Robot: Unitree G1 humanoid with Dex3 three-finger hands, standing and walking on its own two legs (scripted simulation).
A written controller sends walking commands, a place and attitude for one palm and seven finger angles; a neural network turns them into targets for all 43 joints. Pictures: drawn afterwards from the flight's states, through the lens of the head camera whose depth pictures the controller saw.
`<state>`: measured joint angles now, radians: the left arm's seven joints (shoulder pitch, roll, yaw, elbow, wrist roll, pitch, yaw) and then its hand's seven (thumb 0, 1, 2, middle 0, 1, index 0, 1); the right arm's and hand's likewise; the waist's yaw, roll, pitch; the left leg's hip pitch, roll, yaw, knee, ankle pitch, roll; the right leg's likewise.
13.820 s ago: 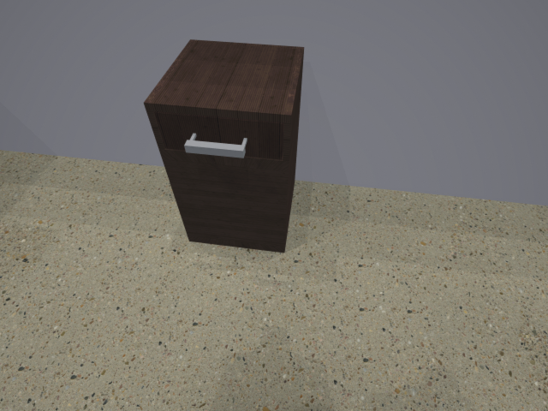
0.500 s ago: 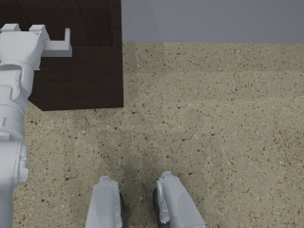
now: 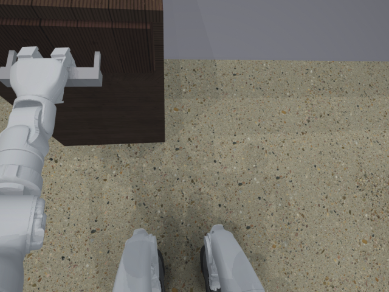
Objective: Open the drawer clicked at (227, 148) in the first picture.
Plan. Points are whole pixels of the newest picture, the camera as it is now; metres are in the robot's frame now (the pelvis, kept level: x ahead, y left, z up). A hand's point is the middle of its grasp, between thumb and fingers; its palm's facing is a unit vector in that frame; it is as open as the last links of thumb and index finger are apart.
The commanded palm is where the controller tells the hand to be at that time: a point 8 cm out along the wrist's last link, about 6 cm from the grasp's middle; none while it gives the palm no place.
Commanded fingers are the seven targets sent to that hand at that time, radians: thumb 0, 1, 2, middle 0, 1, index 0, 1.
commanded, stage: pull the drawer open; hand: left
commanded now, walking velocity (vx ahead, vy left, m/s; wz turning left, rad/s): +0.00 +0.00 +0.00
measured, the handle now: (54, 66) +0.56 +0.26 -0.02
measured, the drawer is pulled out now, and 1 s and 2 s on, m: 0.01 0.09 0.14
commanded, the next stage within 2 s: none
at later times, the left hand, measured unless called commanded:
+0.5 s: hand (53, 110) +0.48 +0.26 -0.04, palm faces -0.08 -0.05 -1.00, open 6.0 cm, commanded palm +0.46 +0.24 +0.01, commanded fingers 0.00 0.90 0.90 -0.40 -1.35 -0.40 -1.35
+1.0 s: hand (51, 128) +0.44 +0.26 -0.04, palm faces -0.07 -0.04 -1.00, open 6.0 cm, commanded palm +0.42 +0.24 +0.01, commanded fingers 0.00 0.90 0.90 -0.40 -1.35 -0.40 -1.35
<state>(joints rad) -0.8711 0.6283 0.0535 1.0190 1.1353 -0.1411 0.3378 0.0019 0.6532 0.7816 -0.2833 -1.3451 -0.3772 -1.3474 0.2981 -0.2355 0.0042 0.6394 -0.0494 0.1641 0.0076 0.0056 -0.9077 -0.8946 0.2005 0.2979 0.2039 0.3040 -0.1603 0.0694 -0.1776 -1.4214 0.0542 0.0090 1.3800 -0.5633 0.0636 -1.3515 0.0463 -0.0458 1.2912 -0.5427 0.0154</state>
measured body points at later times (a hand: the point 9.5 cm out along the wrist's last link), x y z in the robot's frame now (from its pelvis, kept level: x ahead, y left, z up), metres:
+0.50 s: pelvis +0.01 +0.00 +0.01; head +0.18 +0.02 +0.43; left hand +0.48 +0.26 +0.02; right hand +0.06 -0.27 -0.12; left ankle +0.02 +0.08 -0.60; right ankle +0.02 -0.14 -0.60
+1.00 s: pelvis +0.00 +0.00 +0.01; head +0.16 +0.01 +0.44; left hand +0.44 +0.26 +0.02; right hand +0.07 -0.27 -0.12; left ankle +0.02 +0.08 -0.60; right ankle +0.02 -0.14 -0.60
